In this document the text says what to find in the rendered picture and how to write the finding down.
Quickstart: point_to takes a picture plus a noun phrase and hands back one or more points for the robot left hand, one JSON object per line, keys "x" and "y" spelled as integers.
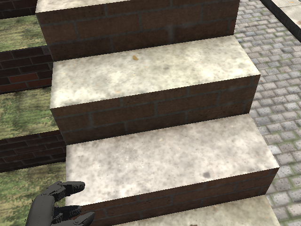
{"x": 43, "y": 211}

